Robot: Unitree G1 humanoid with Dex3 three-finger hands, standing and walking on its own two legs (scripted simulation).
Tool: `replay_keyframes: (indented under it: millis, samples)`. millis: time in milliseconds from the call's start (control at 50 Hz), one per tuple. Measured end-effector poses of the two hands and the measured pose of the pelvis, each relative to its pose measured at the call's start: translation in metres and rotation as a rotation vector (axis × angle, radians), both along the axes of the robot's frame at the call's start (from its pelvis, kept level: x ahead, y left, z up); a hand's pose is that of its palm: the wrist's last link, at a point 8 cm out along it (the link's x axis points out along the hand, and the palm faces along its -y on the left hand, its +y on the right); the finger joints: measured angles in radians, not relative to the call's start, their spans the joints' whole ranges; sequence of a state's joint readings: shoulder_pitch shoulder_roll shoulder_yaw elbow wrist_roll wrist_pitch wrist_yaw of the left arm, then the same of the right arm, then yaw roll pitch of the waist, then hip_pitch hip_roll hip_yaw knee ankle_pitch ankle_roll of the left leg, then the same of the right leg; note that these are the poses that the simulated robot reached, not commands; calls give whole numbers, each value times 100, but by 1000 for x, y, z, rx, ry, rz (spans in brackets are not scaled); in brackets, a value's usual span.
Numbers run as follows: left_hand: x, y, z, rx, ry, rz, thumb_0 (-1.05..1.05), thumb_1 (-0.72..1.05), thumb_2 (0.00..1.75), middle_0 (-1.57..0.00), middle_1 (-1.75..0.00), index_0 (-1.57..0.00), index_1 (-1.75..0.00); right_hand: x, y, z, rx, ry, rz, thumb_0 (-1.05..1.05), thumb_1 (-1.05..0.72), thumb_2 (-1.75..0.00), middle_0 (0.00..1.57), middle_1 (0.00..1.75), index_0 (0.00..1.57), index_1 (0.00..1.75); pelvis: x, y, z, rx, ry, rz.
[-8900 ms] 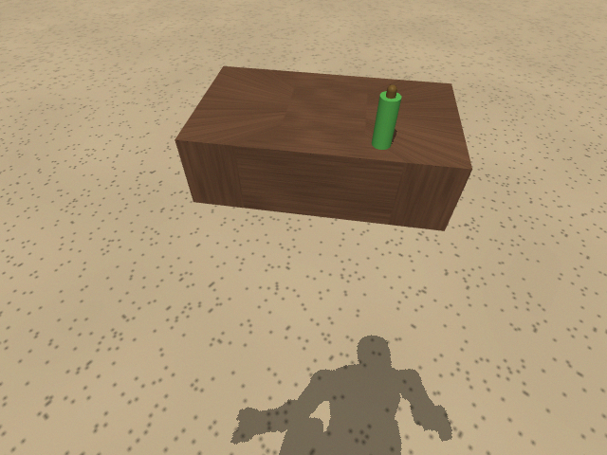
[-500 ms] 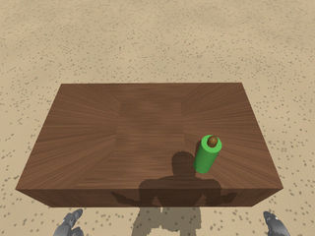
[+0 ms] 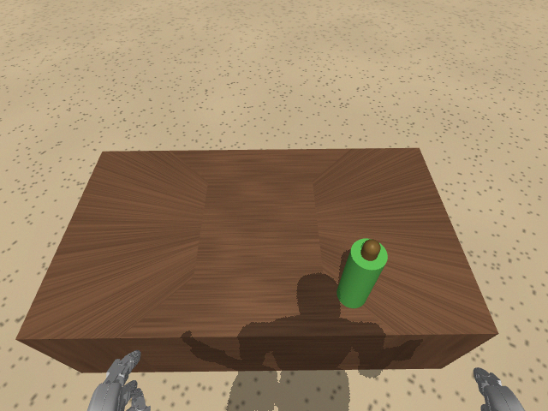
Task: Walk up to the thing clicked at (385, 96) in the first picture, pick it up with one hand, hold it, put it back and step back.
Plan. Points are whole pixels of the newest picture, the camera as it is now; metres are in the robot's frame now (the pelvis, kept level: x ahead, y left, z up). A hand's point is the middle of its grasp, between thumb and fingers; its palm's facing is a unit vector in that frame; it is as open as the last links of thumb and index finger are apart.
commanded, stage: go down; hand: right
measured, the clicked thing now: (361, 271) +0.46 -0.19 -0.24
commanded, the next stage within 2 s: approach in 1.86 s
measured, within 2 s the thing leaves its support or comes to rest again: neither
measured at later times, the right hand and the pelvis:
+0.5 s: hand (499, 337) +0.25 -0.32 -0.04, palm faces +0.19 +0.95 -0.26, open 17.3 cm; pelvis -0.03 +0.01 -0.01, yaw +0 degrees
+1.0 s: hand (513, 288) +0.31 -0.36 -0.01, palm faces +0.18 +0.97 -0.15, open 17.6 cm; pelvis -0.04 +0.00 -0.02, yaw +0 degrees
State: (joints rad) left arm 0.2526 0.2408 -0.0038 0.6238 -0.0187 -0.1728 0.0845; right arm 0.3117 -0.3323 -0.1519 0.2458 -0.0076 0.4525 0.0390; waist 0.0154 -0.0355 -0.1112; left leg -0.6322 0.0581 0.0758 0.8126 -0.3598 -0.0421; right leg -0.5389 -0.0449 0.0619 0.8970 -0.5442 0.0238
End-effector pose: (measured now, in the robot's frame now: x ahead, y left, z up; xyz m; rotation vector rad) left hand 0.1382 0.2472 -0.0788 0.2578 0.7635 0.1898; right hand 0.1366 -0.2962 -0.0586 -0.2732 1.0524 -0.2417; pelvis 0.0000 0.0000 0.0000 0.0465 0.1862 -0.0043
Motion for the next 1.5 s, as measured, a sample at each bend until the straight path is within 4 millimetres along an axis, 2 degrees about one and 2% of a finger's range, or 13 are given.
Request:
replay_keyframes:
  millis: [180,240,300,400,520,660,780,1080,1500]
  samples:
    - [-2,7,0,31,-57,10,1,92,90,-20,-30,-20,-29,-11,-13,8,2,-55,-16,0,52,-3,6,5,6,5,-9,6,-8,2,5,-6]
    - [-5,9,-1,48,-67,6,1,92,90,-20,-30,-20,-29,-8,-20,10,3,-84,-23,0,52,-3,6,5,6,5,-14,7,-10,1,3,-11]
    - [-10,12,-3,68,-64,0,1,92,89,-20,-31,-20,-29,7,-31,15,-5,-153,-37,-1,52,-3,6,5,6,5,-19,9,-13,0,2,-14]
    - [-24,18,-6,100,-30,5,1,92,89,-21,-31,-20,-29,49,-53,36,-11,-308,-30,-1,50,-3,6,5,6,5,-28,11,-14,1,1,-16]
    - [-51,28,-10,114,30,48,1,91,89,-21,-31,-21,-29,92,-72,48,45,-353,-13,-1,50,-2,7,4,6,4,-32,7,-13,3,22,-6]
    - [-88,32,-19,114,160,79,1,91,90,-21,-30,-20,-29,111,-84,53,88,-416,9,0,50,-3,6,5,6,5,-32,2,-12,-3,40,9]
    - [-108,28,-24,109,247,73,1,91,90,-21,-30,-20,-29,115,-95,54,93,-479,13,-1,54,-4,5,5,5,5,-35,1,-14,-6,54,11]
    - [-112,34,-24,152,293,36,1,92,90,-21,-31,-21,-30,159,-112,70,108,-632,38,-1,55,-4,5,5,5,5,-42,1,-20,0,103,12]
    - [-132,38,-32,159,415,26,1,91,90,-20,-31,-20,-30,191,-128,76,126,-743,38,-1,48,-5,6,5,6,5,-37,0,-30,8,166,17]
